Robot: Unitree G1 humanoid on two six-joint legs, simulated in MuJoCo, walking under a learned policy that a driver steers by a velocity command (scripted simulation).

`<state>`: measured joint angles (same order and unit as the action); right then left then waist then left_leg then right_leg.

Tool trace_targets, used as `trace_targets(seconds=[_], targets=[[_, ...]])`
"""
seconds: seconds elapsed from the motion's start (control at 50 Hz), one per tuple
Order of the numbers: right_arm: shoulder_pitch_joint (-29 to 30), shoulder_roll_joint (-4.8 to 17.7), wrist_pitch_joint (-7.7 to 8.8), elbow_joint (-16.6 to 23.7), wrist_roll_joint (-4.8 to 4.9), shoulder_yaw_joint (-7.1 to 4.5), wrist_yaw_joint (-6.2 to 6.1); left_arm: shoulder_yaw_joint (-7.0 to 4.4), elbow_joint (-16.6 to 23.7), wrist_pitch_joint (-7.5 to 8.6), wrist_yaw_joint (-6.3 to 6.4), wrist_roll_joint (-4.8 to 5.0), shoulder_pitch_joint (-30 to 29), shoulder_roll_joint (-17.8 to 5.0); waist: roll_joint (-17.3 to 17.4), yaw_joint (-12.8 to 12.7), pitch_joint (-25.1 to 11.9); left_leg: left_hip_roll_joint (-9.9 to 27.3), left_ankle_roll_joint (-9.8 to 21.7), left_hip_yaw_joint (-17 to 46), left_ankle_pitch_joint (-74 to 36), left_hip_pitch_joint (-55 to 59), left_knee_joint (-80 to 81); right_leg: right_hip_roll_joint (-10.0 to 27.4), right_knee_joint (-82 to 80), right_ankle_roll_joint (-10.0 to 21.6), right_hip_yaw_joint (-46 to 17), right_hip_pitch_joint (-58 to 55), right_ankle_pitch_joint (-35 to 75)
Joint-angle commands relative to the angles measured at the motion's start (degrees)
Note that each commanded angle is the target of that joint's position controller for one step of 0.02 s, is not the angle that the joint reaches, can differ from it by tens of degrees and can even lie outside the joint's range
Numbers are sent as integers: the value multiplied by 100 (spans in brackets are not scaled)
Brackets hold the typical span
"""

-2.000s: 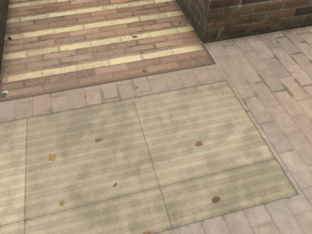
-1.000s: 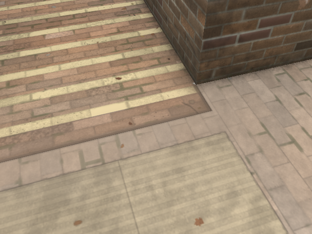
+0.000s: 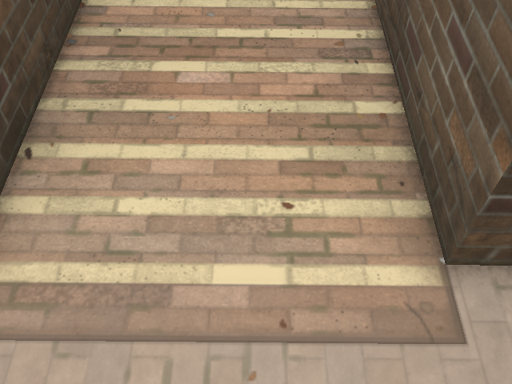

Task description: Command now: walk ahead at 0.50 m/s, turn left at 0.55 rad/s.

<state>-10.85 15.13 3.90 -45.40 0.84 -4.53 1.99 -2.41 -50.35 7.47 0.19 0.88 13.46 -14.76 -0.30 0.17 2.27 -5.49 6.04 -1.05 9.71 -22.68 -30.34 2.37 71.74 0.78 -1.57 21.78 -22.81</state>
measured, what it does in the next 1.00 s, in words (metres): walks ahead, turning left: right foot, then left foot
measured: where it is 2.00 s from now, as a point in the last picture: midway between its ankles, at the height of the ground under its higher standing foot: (167, 205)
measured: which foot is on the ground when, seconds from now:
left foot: down 0.00-0.38, up 0.40-0.88, down 0.90-1.00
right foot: up 0.00-0.34, down 0.36-0.92, up 0.94-1.00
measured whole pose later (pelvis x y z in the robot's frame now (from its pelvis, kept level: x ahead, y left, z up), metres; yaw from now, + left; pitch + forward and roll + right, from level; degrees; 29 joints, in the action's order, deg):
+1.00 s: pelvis +0.49 +0.12 +0.00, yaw +31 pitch +2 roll -1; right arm -7.4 15.3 2.7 -36.3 -0.2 -3.2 1.4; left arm -3.0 -49.8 5.0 -0.8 2.1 16.9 -17.5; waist -1.1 -2.0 3.1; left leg -0.8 4.0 -3.5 11.4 -24.6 -33.9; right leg 4.0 67.3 0.1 0.2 18.5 -26.6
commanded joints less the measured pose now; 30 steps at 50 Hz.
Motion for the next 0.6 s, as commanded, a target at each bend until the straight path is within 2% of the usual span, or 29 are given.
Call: trace_targets(seconds=[0.02, 0.06, 0.1, 0.18, 0.24, 0.28, 0.32, 0.34, 0.36, 0.38, 0.4, 0.42, 0.44, 0.46, 0.48, 0.5, 0.52, 0.54, 0.6], targets=[[-147, 489, 64, 426, -33, -93, -55, -223, 591, 71, 29, -106, -107, -723, -10, -119, -640, 1538, 1177, 2234, -1379, 1583, 1630, 459, -398, -49, -353, 1465, 454], [-227, 649, 79, 445, -9, -132, -111, -214, 683, -53, 47, -166, -100, -567, 99, -193, -516, 1419, 1206, 1938, -1778, 1103, 1761, 447, -932, -226, -217, 1323, 633], [-425, 840, 77, 432, 2, -185, -196, -191, 864, -104, 80, -199, -509, -484, 182, -100, -368, 1271, 1127, 1690, -1879, 845, 1818, 342, -1693, -375, -108, 1396, 1210], [-788, 852, 1, 398, 53, -192, -273, -121, 1143, -77, 33, -142, -1382, -325, 466, 259, -283, 948, 751, 1514, -1201, 745, 1648, -33, -3471, -380, -65, 1040, 2588], [-1013, 862, -36, 343, 78, -193, -279, -139, 1342, -27, -35, -63, -1776, -439, 578, 415, -266, 1096, 660, 1895, -795, 1006, 1429, -196, -4040, -328, -144, 845, 2744], [-1078, 828, -69, 338, 87, -187, -306, -187, 1418, 34, -91, -54, -1821, -589, 598, 386, -288, 1240, 611, 2272, -621, 1403, 1099, -239, -4350, -234, -272, 783, 2445], [-976, 862, -103, 386, 65, -206, -334, -247, 1406, 100, -118, -41, -1590, -721, 764, 213, -328, 1329, 533, 2577, -760, 1613, 759, -266, -4512, -82, -280, 439, 1965], [-855, 800, -119, 441, 62, -186, -335, -298, 1302, 130, -104, -52, -1174, -786, 811, -23, -462, 1195, 436, 2579, -1000, 1570, 448, -301, -4745, 43, -178, -125, 1967], [-745, 604, -104, 530, 33, -114, -314, -381, 1187, 156, -71, -124, -540, -966, 708, -335, -928, 906, 260, 2353, -1214, 1283, -344, -7, -4735, 272, -347, -1216, 2013], [-756, 291, -78, 671, -76, 6, -292, -469, 1112, 140, -18, -183, 414, -1318, 4, -682, -1742, 483, 21, 1772, -198, 436, -2009, 1025, -4646, 638, -1347, -2775, 1827], [-1632, 101, -31, 798, 128, 74, -284, -545, 904, 59, -62, -215, 785, -1600, -2117, -237, -2278, -133, -288, 1219, 2478, -1595, -3612, 2182, -5172, 1517, -4006, -4353, 616], [-1581, 728, -44, 607, 180, -26, -302, -418, 1049, 26, -78, -96, 584, -1006, -1344, -345, -1771, 382, -356, 1350, 2275, -2257, -4366, 2192, -5365, 1368, -4176, -4033, -460], [-960, 987, -84, 683, 125, -101, -294, -335, 1112, -19, -52, -75, 366, -692, -711, -492, -1070, 563, -402, 1191, 1695, -2385, -4525, 1944, -5432, 1110, -3231, -3312, -279], [-681, 905, -113, 743, 62, -102, -295, -290, 1137, -61, -53, -123, 90, -645, -261, -374, -668, 757, -446, 1018, 1273, -2159, -4422, 1697, -5559, 988, -2528, -2565, 434], [-508, 815, -115, 814, 10, -116, -274, -261, 1089, -84, -57, -142, -70, -562, -234, -266, -372, 911, -463, 992, 1019, -2044, -4170, 1482, -5701, 960, -2049, -2053, 967], [-565, 698, -138, 837, 50, -118, -235, -237, 1058, -78, -53, -177, -138, -526, -412, -133, -297, 1060, -455, 944, 878, -1784, -4016, 1317, -5851, 896, -1612, -1705, 1257], [-606, 582, -169, 846, 91, -104, -213, -244, 1016, -56, -63, -163, -151, -508, -547, -96, -266, 1113, -466, 839, 807, -1667, -3901, 1210, -5996, 905, -1296, -1532, 1439], [-581, 483, -201, 882, 100, -87, -204, -259, 969, -31, -73, -135, -129, -534, -573, -82, -244, 1144, -489, 763, 745, -1683, -3814, 1184, -6096, 957, -1039, -1459, 1667], [-274, 399, -243, 1051, 50, -59, -201, -342, 818, 1, -64, -123, -28, -760, -408, -94, -179, 1235, -584, 760, 285, -2010, -3285, 1281, -6251, 1076, -515, -1564, 2367]])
